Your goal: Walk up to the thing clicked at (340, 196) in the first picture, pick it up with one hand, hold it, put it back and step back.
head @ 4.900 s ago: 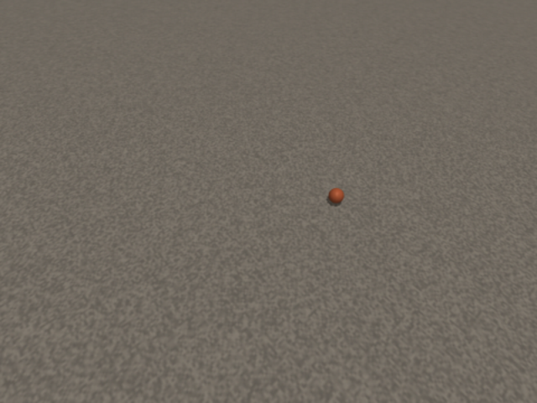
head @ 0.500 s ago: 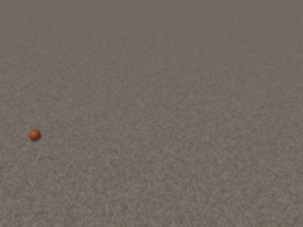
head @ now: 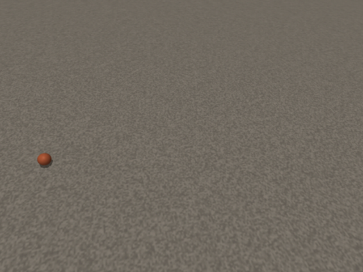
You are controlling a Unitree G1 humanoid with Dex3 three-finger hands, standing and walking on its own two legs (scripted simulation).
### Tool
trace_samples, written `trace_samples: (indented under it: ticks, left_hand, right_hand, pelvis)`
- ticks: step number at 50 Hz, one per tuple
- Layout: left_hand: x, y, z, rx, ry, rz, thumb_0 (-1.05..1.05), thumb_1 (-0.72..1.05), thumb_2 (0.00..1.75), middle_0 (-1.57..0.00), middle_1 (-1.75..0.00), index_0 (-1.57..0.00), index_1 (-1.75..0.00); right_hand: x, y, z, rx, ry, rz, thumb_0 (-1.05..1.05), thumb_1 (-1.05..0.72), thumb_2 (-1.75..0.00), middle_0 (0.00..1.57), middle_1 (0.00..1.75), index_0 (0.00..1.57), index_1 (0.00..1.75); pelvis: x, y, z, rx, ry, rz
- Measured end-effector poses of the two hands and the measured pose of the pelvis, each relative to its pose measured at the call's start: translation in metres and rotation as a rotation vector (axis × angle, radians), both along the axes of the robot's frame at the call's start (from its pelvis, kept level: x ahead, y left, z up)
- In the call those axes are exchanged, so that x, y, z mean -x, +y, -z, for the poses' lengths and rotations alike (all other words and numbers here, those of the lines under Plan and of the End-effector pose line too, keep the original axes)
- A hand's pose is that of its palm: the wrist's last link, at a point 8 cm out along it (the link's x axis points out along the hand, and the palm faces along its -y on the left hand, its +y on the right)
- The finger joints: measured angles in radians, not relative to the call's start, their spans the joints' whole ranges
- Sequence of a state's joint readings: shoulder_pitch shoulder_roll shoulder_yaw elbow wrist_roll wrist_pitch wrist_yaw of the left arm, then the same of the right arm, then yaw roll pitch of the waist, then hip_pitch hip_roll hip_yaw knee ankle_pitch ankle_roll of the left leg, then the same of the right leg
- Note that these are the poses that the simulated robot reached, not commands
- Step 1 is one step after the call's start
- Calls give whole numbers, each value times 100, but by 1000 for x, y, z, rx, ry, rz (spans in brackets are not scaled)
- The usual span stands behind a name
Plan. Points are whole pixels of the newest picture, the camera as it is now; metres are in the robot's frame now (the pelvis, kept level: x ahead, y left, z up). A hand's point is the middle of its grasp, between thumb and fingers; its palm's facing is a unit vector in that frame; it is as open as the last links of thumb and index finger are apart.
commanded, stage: stand
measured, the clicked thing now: (44, 159) +0.90 +0.88 -0.74
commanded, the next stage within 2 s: walk up in 1.22 s
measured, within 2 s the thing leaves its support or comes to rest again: neither
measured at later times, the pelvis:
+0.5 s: pelvis +0.00 +0.00 +0.00, yaw +0 degrees
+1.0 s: pelvis +0.01 +0.00 +0.00, yaw +0 degrees
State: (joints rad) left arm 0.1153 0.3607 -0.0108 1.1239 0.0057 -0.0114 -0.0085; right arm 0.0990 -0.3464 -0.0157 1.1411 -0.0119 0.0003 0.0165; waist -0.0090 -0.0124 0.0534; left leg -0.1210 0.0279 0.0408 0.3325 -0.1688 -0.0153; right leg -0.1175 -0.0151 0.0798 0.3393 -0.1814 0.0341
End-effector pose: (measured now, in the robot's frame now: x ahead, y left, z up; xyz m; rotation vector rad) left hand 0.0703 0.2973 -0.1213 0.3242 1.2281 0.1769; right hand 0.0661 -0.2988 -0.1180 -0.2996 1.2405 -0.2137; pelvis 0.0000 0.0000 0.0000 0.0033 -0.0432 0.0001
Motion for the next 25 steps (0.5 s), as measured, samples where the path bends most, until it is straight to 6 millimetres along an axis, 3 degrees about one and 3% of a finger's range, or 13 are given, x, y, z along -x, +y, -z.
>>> trace_samples:
  ticks: [25]
  left_hand:
    - [6, 1, 0, -1, 13, -9, 0, 90, 90, -21, -30, -20, -30]
  right_hand:
    - [-1, -1, 0, 2, 7, -7, 0, -91, -90, 20, 30, 20, 30]
  pelvis:
    - [-1, 0, 0, 0, 0, -6]
